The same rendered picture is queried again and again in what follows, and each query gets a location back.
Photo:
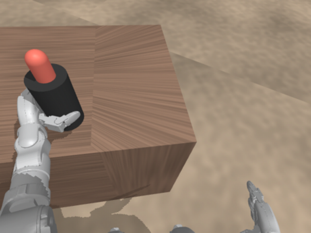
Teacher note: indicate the right robot hand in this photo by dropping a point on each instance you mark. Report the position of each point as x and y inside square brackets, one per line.
[261, 212]

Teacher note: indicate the left robot hand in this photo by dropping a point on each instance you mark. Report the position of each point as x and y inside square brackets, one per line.
[28, 111]

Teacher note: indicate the left robot arm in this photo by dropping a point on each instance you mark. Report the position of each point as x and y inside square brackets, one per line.
[25, 207]

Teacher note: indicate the bottle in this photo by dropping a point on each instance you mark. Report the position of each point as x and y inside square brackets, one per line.
[51, 87]

